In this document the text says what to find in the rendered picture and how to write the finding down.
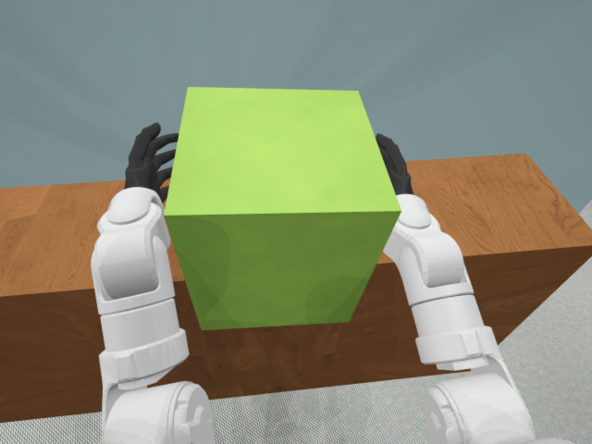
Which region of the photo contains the right robot hand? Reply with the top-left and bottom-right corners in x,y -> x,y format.
376,133 -> 413,195

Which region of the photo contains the pedestal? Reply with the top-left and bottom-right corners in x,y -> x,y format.
0,154 -> 592,423

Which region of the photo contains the right robot forearm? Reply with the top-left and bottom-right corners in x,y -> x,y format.
383,194 -> 536,437

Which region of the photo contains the left robot forearm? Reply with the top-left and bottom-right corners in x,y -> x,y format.
91,187 -> 189,444

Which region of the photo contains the right robot upper arm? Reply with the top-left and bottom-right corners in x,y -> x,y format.
423,373 -> 575,444

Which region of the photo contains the left robot upper arm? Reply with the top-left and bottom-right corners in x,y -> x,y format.
103,381 -> 215,444

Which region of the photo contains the carton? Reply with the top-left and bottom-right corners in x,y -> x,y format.
164,87 -> 401,330

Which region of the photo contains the left robot hand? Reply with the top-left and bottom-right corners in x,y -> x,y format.
124,122 -> 179,203

